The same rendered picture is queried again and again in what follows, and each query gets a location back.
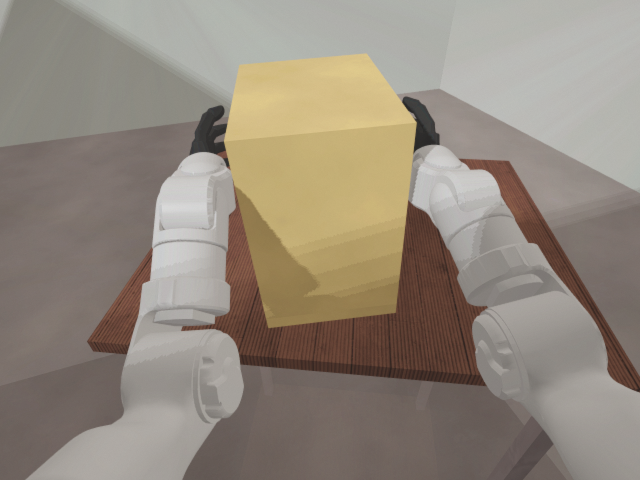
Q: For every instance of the right robot upper arm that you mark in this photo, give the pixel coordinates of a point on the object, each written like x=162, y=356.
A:
x=544, y=352

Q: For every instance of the left robot forearm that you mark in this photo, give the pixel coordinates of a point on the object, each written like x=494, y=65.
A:
x=190, y=240

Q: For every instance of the carton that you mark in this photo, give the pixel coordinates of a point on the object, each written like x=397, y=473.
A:
x=320, y=152

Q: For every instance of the left robot hand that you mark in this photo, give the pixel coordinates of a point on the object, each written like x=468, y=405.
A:
x=206, y=133

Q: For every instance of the left robot upper arm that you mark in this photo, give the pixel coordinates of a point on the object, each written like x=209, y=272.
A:
x=176, y=386

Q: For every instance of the right robot hand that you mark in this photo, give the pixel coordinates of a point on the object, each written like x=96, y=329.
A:
x=425, y=128

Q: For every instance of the right robot forearm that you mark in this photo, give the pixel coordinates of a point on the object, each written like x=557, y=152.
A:
x=496, y=264

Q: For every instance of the table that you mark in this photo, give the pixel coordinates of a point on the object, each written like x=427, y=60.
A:
x=429, y=338

